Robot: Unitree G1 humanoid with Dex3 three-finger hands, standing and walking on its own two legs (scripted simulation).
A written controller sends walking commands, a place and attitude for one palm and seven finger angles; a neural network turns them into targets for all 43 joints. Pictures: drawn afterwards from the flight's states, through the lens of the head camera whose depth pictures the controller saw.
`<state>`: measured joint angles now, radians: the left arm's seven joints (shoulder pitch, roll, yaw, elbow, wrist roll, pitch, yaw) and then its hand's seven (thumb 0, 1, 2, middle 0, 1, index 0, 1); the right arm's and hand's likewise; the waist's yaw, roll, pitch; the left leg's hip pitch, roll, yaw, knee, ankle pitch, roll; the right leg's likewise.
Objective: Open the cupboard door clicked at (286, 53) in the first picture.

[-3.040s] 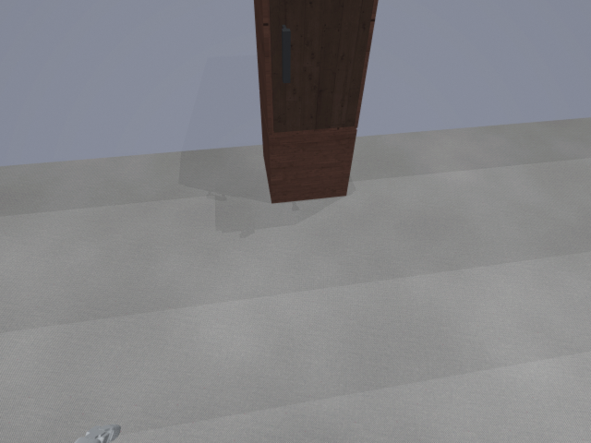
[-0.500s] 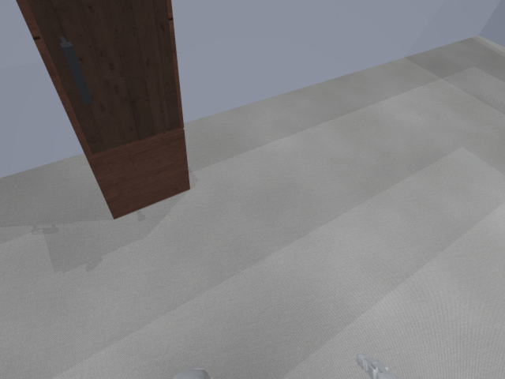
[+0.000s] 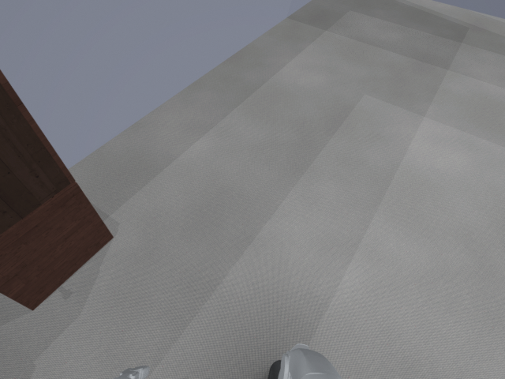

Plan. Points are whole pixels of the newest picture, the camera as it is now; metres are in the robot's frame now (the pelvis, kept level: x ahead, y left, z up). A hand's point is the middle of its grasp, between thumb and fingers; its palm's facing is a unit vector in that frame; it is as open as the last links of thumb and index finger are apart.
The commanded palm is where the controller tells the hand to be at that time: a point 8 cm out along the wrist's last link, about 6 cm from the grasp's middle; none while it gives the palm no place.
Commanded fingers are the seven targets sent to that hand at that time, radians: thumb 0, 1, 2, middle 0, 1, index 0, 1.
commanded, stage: walk to a spot facing it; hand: left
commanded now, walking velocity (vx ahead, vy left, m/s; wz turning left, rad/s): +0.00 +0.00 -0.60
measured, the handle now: out of the picture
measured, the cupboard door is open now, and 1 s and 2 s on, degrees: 0 0 0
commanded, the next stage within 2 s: turn to face it in 1.18 s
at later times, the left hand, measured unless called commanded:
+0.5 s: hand (145, 356) +0.18 +0.19 -0.16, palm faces -0.15 -0.96 -0.24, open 7.4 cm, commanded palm none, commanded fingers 0.00 0.90 0.90 -0.20 -0.30 -0.20 -0.30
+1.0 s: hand (184, 305) +0.27 +0.14 -0.16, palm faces -0.56 -0.80 -0.23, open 7.4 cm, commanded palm none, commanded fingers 0.00 0.90 0.90 -0.20 -0.30 -0.20 -0.30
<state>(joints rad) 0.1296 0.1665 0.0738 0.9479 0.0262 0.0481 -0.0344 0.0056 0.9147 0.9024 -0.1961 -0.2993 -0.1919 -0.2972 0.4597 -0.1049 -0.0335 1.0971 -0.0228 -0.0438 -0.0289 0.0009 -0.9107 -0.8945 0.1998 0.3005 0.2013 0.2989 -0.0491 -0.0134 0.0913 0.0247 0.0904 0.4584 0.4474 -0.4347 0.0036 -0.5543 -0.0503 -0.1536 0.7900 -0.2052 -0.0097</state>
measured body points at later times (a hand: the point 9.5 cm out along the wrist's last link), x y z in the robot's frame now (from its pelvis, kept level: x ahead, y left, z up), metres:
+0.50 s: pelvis +0.08 +0.01 +0.00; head +0.10 +0.00 +0.45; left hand +0.19 +0.25 -0.14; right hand +0.16 -0.27 -0.12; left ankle +0.12 +0.15 -0.70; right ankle +0.12 -0.08 -0.73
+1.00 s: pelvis +0.08 +0.02 +0.01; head +0.12 +0.00 +0.45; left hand +0.30 +0.18 -0.14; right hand -0.06 -0.19 -0.14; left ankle +0.12 +0.13 -0.73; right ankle +0.00 -0.09 -0.70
